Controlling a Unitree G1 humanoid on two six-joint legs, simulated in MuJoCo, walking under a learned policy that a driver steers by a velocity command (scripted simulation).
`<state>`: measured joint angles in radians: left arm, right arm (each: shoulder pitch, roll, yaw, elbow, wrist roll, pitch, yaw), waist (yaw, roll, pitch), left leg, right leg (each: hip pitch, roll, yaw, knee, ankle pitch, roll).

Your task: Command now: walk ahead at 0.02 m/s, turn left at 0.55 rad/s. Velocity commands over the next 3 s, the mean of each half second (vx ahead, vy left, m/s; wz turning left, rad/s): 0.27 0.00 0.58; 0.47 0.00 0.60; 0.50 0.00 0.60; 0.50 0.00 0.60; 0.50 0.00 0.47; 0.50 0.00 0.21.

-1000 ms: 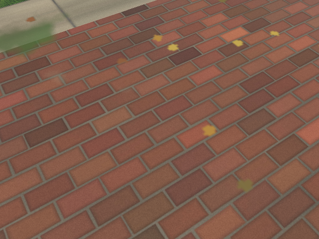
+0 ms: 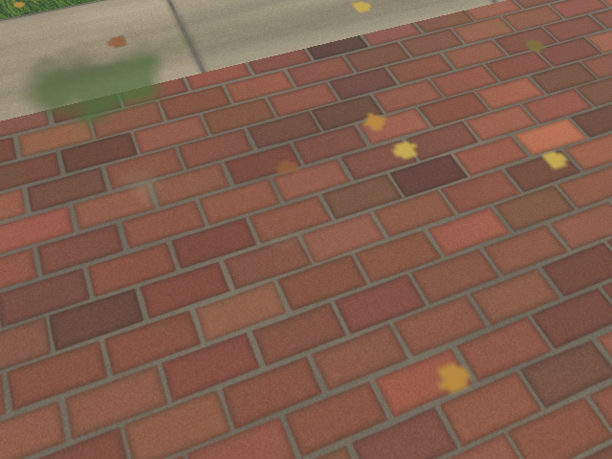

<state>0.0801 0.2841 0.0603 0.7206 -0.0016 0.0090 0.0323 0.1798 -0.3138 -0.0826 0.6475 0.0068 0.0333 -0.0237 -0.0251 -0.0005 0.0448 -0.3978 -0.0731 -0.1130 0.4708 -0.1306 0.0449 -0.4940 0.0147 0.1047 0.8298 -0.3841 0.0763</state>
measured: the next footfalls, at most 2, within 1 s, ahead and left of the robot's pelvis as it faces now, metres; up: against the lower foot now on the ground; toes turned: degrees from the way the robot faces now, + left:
right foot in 0.12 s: +0.07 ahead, -0.15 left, +0.00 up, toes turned +10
left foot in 0.60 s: +0.21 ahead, +0.19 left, +0.00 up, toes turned +25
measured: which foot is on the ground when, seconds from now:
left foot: down 0.00-0.14, up 0.16-0.58, down 0.60-1.00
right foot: up 0.00-0.10, down 0.12-0.62, up 0.64-1.00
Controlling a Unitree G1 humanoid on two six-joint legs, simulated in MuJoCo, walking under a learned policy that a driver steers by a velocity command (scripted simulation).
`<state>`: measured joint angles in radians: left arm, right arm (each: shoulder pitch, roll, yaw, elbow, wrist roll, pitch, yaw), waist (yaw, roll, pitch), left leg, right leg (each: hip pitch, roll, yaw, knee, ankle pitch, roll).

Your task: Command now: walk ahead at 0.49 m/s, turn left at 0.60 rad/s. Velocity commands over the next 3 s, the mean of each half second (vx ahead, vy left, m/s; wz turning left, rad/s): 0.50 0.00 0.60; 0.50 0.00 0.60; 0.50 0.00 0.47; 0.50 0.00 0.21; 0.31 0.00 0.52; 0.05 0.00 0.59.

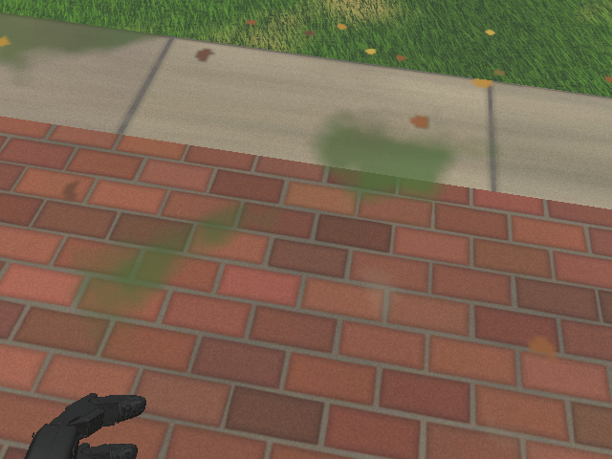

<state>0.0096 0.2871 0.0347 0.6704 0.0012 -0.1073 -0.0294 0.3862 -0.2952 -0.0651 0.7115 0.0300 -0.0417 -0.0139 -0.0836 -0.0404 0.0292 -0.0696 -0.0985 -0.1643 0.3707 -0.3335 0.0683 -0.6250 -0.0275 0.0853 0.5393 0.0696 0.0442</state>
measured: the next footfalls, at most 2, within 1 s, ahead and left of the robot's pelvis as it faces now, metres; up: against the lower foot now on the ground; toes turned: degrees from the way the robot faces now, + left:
right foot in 0.08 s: +0.24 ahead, -0.13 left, +0.00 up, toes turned +7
left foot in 0.60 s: +0.45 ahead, +0.19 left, +0.00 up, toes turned +25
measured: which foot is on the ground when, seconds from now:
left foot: down 0.00-0.10, up 0.12-0.58, down 0.60-1.00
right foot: up 0.00-0.06, down 0.08-0.62, up 0.64-1.00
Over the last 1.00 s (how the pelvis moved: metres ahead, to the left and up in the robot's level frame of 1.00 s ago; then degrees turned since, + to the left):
0.32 0.15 0.00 36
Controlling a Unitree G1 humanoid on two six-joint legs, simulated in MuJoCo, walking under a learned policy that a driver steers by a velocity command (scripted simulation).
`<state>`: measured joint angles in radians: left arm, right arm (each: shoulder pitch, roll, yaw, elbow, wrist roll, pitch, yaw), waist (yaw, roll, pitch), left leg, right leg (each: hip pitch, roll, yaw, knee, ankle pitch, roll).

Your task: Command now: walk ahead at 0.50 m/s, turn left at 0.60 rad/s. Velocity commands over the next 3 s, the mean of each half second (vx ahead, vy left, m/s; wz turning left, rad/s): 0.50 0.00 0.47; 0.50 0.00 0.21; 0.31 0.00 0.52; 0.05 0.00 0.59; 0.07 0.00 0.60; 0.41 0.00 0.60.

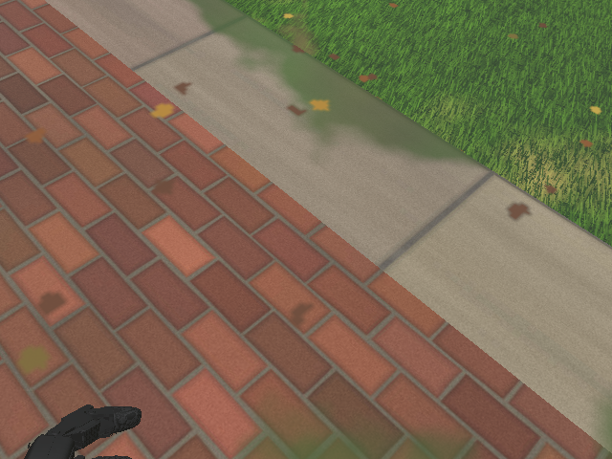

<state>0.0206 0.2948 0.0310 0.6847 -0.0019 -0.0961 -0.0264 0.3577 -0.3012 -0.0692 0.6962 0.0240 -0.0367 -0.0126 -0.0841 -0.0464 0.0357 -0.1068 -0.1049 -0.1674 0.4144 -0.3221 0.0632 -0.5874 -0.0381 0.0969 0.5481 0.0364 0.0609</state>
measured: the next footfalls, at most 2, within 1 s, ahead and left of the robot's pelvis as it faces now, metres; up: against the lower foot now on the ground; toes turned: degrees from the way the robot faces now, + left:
right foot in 0.08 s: +0.22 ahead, -0.14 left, +0.00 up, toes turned +6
left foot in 0.58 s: +0.44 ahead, +0.18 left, +0.00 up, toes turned +16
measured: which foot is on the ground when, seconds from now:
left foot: down 0.00-0.08, up 0.10-0.56, down 0.58-1.00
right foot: up 0.00-0.06, down 0.08-0.58, up 0.60-1.00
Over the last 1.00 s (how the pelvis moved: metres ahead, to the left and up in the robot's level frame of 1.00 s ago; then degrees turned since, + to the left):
0.53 0.13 0.00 36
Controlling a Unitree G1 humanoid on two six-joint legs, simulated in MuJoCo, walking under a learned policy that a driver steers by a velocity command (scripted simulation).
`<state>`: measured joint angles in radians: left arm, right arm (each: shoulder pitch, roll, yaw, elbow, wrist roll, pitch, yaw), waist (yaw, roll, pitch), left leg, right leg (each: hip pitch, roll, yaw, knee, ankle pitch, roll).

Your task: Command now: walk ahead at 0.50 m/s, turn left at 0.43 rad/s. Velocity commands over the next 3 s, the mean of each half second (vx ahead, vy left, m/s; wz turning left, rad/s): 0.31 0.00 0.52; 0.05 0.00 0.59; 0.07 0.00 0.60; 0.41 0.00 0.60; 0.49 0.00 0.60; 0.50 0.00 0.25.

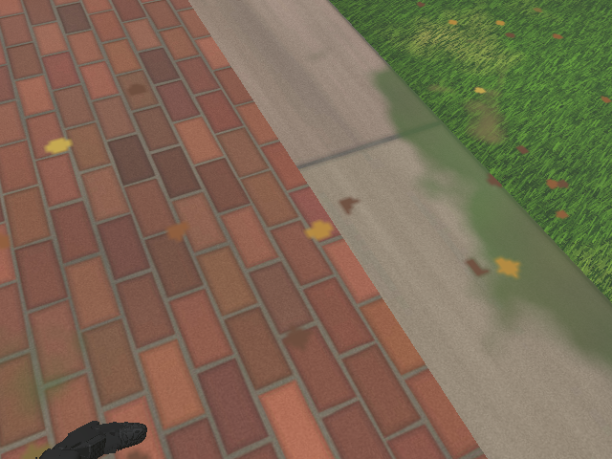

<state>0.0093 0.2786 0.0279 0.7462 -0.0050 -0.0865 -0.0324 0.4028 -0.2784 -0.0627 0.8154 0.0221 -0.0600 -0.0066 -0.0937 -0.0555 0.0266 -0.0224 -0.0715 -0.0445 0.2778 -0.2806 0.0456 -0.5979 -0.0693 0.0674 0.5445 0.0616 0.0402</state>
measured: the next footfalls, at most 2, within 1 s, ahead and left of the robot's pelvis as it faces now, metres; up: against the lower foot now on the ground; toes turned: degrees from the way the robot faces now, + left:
right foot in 0.08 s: +0.23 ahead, -0.14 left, +0.00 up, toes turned +4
left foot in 0.54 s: +0.32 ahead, +0.13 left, +0.00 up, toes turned +20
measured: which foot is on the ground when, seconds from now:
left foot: down 0.00-0.08, up 0.10-0.52, down 0.54-0.98, up 1.00-1.00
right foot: up 0.00-0.06, down 0.08-0.54, up 0.56-0.96, down 0.98-1.00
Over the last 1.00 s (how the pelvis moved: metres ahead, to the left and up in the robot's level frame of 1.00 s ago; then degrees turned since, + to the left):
0.52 0.09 0.00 20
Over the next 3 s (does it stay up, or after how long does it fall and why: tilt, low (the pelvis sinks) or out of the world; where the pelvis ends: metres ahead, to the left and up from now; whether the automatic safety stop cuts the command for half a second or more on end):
stays up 0.49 0.79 -0.01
